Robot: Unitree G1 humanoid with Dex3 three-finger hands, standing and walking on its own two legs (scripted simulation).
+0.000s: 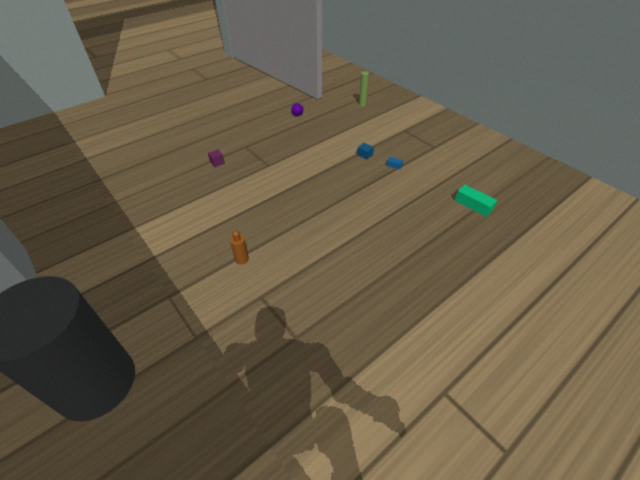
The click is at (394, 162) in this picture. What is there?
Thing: small box
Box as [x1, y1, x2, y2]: [386, 157, 402, 168]
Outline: 388,158 386,165 400,168 402,160 391,157
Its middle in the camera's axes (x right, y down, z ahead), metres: +0.40 -0.42 +2.08
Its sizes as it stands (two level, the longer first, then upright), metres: 0.077 0.039 0.035
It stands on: the floor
